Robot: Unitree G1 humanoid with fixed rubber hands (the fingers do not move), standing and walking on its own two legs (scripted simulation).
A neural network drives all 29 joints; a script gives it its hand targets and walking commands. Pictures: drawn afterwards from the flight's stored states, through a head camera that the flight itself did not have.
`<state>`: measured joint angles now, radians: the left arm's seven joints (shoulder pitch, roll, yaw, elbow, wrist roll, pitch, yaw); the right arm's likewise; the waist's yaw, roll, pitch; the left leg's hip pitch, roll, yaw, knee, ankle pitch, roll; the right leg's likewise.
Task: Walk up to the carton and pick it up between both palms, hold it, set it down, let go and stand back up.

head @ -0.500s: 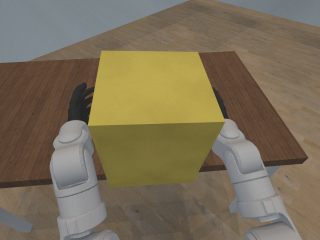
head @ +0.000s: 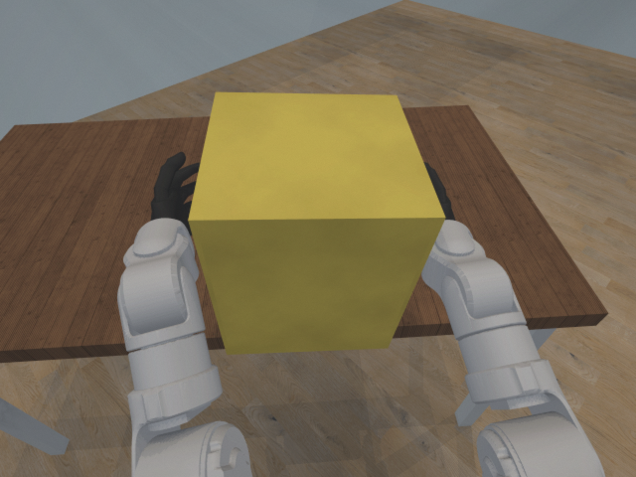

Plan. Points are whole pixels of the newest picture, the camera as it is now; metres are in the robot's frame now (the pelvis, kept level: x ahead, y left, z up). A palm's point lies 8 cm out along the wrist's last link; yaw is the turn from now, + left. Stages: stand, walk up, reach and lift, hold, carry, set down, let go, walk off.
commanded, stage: hold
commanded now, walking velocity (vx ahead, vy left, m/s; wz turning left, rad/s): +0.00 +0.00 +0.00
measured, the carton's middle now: (308, 230) +0.37 +0.01 +0.13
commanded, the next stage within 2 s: set down in 0.90 s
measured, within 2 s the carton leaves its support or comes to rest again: neither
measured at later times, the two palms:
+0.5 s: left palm (169, 227) +0.35 +0.16 +0.18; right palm (433, 238) +0.35 -0.14 +0.14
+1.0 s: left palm (153, 227) +0.35 +0.18 +0.17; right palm (414, 216) +0.38 -0.12 +0.15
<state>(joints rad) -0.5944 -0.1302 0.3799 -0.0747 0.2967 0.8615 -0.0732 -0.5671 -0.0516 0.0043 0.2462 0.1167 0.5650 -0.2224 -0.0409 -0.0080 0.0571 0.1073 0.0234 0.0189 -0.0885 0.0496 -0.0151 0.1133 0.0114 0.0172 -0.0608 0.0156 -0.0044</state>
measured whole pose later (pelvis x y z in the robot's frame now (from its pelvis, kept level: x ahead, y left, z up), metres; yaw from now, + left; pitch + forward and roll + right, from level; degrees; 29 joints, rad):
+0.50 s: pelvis +0.01 +0.02 +0.00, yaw +1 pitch -4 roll +0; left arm -0.47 -0.12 0.28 -0.33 0.28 0.98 -0.06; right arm -0.45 -0.07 0.06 0.04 0.18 0.62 -0.25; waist -0.11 0.00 0.10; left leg 0.13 -0.01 0.00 -0.09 0.04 0.01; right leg 0.15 -0.02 0.00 -0.09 0.01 0.02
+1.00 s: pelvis +0.00 +0.00 +0.00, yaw +1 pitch -3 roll +0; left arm -0.59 -0.11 0.40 -0.05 0.30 0.82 -0.09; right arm -0.60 -0.03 -0.01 0.28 0.09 0.54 -0.22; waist -0.02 0.00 0.04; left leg 0.08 0.02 0.01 -0.09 0.06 -0.01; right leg 0.09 0.00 0.01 -0.06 0.01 0.00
